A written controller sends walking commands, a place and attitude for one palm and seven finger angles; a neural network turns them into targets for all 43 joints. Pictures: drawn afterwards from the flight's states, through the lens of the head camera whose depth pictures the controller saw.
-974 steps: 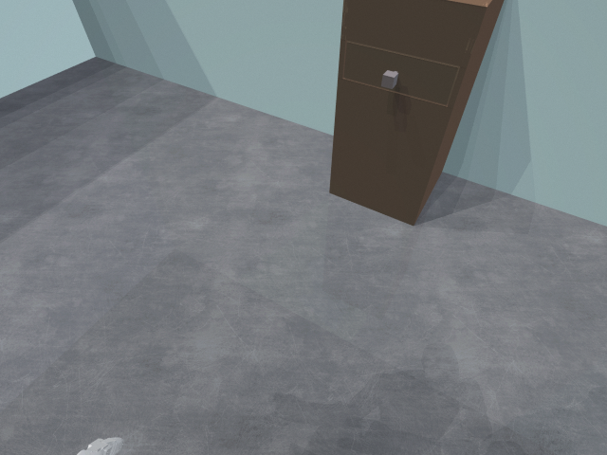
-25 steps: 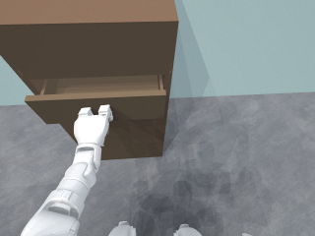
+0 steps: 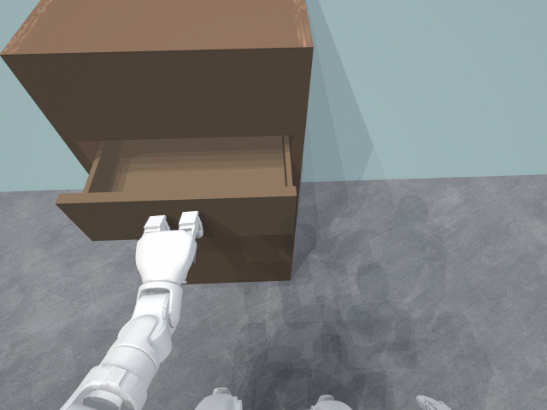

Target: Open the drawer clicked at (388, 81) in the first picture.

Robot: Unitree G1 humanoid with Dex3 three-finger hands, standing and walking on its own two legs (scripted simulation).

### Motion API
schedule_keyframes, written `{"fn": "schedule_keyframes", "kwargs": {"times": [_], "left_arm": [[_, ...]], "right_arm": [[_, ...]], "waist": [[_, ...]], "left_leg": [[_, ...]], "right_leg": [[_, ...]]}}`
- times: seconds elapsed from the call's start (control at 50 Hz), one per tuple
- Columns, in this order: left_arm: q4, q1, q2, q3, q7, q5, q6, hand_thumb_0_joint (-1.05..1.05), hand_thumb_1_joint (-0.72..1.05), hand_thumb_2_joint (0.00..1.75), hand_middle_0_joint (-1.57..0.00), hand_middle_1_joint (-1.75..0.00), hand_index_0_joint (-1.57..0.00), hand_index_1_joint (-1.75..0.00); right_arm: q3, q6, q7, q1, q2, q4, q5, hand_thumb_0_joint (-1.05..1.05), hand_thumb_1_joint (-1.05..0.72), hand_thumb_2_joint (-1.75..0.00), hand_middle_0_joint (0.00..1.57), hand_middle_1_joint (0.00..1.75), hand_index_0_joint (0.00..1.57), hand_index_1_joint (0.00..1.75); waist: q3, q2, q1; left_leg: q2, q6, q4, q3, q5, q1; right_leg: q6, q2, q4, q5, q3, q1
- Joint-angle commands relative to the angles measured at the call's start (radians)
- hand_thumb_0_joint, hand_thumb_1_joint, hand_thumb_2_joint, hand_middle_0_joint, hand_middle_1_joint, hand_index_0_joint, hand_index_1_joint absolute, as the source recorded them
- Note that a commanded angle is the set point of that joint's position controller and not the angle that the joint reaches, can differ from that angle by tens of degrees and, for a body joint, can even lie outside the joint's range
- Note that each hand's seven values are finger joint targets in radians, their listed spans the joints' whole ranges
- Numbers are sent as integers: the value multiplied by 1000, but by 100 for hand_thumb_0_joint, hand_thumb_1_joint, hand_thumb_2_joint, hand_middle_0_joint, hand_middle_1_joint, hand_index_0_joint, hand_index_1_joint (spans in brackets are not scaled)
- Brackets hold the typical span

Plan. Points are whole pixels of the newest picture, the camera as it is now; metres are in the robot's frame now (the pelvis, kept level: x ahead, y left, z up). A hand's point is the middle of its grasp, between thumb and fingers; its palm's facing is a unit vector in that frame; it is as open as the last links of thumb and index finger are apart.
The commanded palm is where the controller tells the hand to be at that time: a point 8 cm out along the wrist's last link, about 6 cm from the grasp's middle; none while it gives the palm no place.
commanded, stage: pull the drawer open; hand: left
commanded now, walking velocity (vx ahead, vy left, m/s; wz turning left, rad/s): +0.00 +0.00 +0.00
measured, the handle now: (183, 239) +0.40 +0.16 -0.04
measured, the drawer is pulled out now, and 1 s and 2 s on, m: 0.13 0.25 0.30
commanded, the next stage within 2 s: open the thumb to release the handle in 1.48 s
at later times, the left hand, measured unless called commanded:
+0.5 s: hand (172, 306) +0.29 +0.17 -0.06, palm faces -0.02 -0.07 -1.00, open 7.6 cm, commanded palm +0.25 +0.17 +0.00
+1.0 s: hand (168, 339) +0.24 +0.16 -0.06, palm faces -0.03 -0.10 -0.99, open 7.6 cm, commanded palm +0.19 +0.16 +0.00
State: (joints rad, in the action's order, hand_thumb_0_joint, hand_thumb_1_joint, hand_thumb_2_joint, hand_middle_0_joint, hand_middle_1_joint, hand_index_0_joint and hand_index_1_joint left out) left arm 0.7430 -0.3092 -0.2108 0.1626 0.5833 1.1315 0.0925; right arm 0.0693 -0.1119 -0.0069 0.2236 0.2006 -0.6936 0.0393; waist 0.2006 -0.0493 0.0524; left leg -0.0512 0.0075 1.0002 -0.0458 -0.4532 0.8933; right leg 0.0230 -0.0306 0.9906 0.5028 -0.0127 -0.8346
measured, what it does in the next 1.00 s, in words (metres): stands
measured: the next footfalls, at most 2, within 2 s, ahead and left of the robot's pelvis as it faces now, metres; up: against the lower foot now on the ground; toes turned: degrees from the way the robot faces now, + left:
none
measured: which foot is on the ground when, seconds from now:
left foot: down 0.00-1.00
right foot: down 0.00-1.00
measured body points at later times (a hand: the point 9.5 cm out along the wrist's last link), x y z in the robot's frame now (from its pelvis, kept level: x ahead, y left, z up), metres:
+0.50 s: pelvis +0.00 -0.01 +0.00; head +0.05 -0.02 +0.44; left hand +0.28 +0.17 +0.00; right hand +0.15 -0.25 -0.13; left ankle +0.01 +0.12 -0.67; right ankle -0.02 -0.11 -0.67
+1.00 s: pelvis +0.00 -0.01 -0.01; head +0.05 -0.03 +0.44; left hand +0.23 +0.17 +0.00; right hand +0.17 -0.24 -0.12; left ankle +0.01 +0.12 -0.67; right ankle -0.02 -0.11 -0.67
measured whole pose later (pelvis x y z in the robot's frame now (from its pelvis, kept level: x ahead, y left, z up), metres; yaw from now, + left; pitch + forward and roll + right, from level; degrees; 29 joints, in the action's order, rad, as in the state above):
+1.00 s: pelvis +0.00 -0.01 -0.01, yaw +1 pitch +16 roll +0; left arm 0.29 0.19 -0.22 0.24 0.59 1.14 0.09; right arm 0.04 -0.10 0.02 0.14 0.21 -0.61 0.05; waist 0.19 -0.05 0.00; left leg -0.05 -0.01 1.04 -0.04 -0.47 0.85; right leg 0.04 -0.03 1.05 0.54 -0.02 -0.80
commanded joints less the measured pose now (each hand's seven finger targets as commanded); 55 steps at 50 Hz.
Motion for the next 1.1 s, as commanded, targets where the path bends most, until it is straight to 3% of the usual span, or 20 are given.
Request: {"fn": "schedule_keyframes", "kwargs": {"times": [0.0,0.04,0.26,0.32,0.36,0.38,0.4,0.44,0.46,0.5,0.52,0.58,0.74,1.02,1.08], "left_arm": [[-211,-120,-147,-85,51,-12,25,0,90,90,-40,-135,-40,-135],[-246,-104,-120,-58,51,-13,20,0,90,90,-40,-135,-40,-135],[-347,52,-123,-62,69,1,17,0,90,90,-40,-135,-40,-135],[-392,84,-112,-49,74,7,19,0,90,90,-40,-135,-40,-135],[-403,102,-91,-26,74,8,25,0,90,90,-40,-135,-40,-135],[-427,99,-94,-25,74,7,23,0,90,90,-40,-135,-40,-135],[-438,126,-107,-41,74,3,26,0,90,90,-40,-135,-40,-135],[-444,123,-90,-15,70,2,29,0,90,90,-40,-135,-40,-135],[-435,149,-94,-25,68,0,31,0,90,90,-40,-135,-40,-135],[-463,165,-106,-33,70,2,26,0,90,90,-40,-135,-40,-135],[-460,176,-82,-7,66,4,27,0,90,90,-40,-135,-40,-135],[-491,175,-77,6,66,7,20,0,90,90,-40,-135,-40,-135],[-547,281,-92,-9,64,8,15,0,90,90,-40,-135,-40,-135],[-712,608,-69,14,66,0,-6,0,90,90,-40,-135,-40,-135],[-742,613,-89,-3,71,10,-19,0,90,90,-40,-135,-40,-135]], "right_arm": [[42,34,-4,0,136,106,-4,0,-90,-90,20,30,20,30],[41,39,-1,-3,132,111,-5,0,-90,-90,20,30,20,30],[37,53,3,-50,130,132,-2,0,-90,-90,20,30,20,30],[36,55,6,-66,128,141,0,0,-90,-90,20,30,20,30],[34,53,8,-75,127,146,0,0,-90,-90,20,30,20,30],[31,52,8,-86,126,149,1,0,-90,-90,20,30,20,30],[31,51,7,-93,126,155,2,0,-90,-90,20,30,20,30],[25,50,7,-104,124,159,0,0,-90,-90,20,30,20,30],[28,53,5,-101,124,162,-1,0,-90,-90,20,30,20,30],[22,54,3,-117,121,168,2,0,-90,-90,20,30,20,30],[23,56,3,-114,121,169,0,0,-90,-90,20,30,20,30],[17,58,6,-129,119,176,2,0,-90,-90,20,30,20,30],[10,55,7,-151,113,196,5,0,-90,-90,20,30,20,30],[3,54,37,-177,108,255,10,0,-90,-90,20,30,20,30],[1,57,39,-190,107,259,17,0,-90,-90,20,30,20,30]], "waist": [[361,59,-38],[352,36,-36],[287,64,-47],[306,35,-55],[282,47,-47],[303,49,-49],[313,49,-61],[279,63,-48],[261,71,-53],[286,59,-63],[257,60,-51],[261,53,-54],[263,65,-68],[239,55,-90],[239,65,-89]], "left_leg": [[66,20,-78,8,381,-285],[65,20,-81,5,373,-295],[72,20,-78,10,319,-275],[70,19,-75,12,333,-299],[70,20,-70,15,337,-304],[69,19,-68,15,336,-307],[72,18,-67,13,342,-303],[72,20,-70,14,313,-294],[73,21,-72,16,302,-289],[77,19,-66,16,306,-288],[76,21,-66,17,300,-292],[75,21,-65,20,288,-294],[78,21,-54,20,280,-280],[77,16,-31,29,319,-274],[78,16,-16,30,290,-261]], "right_leg": [[19,-28,-123,-512,-1,196],[18,-26,-125,-503,-3,185],[21,-24,-123,-459,2,173],[24,-24,-114,-459,1,167],[24,-25,-116,-458,-4,152],[22,-23,-113,-455,-3,155],[24,-23,-111,-470,1,174],[20,-20,-118,-447,2,158],[21,-21,-122,-439,1,162],[22,-20,-115,-444,7,170],[22,-18,-120,-446,6,158],[21,-18,-117,-413,3,142],[21,-16,-109,-428,13,154],[31,-17,-68,-476,11,147],[28,-16,-61,-443,22,118]]}}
